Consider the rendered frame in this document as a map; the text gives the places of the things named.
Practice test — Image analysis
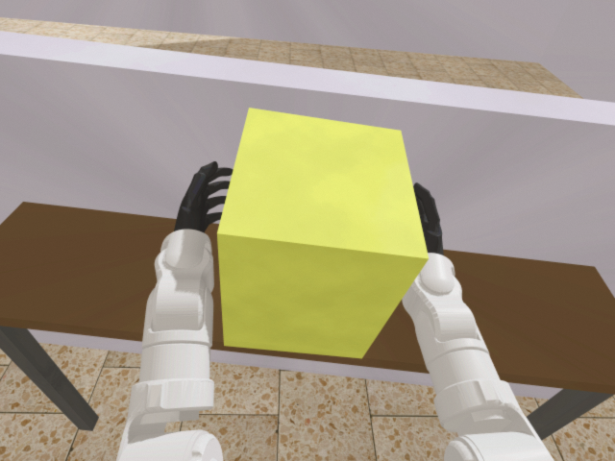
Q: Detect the left robot upper arm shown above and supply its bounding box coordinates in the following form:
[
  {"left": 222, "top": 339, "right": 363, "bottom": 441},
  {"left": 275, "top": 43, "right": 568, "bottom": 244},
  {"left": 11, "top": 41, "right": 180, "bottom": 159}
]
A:
[{"left": 119, "top": 430, "right": 223, "bottom": 461}]

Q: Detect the carton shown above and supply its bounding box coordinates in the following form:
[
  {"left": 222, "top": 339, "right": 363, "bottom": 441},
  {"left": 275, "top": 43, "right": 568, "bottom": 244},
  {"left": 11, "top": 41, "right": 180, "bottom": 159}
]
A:
[{"left": 217, "top": 108, "right": 429, "bottom": 358}]

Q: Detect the robot left hand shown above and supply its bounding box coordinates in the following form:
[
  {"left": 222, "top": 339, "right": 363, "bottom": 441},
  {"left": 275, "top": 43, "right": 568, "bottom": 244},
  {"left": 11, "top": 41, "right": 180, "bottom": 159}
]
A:
[{"left": 174, "top": 161, "right": 233, "bottom": 233}]

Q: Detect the table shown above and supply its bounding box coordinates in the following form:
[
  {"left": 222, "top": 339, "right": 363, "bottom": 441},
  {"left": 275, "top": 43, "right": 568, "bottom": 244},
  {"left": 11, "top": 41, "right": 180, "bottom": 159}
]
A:
[{"left": 0, "top": 202, "right": 615, "bottom": 441}]

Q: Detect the robot right forearm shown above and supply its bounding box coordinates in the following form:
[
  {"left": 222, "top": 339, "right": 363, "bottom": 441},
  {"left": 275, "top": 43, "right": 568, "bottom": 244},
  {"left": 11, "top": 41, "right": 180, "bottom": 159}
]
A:
[{"left": 402, "top": 253, "right": 554, "bottom": 461}]

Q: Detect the robot right hand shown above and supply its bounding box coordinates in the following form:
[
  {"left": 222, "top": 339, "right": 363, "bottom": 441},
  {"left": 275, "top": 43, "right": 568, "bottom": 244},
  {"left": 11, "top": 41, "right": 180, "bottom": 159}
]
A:
[{"left": 413, "top": 182, "right": 444, "bottom": 255}]

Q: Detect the right robot upper arm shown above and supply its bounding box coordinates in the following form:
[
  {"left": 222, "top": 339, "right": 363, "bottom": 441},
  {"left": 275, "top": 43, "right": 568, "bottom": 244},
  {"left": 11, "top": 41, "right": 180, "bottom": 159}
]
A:
[{"left": 444, "top": 431, "right": 553, "bottom": 461}]

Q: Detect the robot left forearm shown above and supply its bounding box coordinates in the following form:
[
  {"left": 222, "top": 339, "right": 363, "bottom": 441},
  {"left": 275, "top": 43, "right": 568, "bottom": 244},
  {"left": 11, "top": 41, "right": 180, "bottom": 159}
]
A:
[{"left": 116, "top": 229, "right": 214, "bottom": 461}]

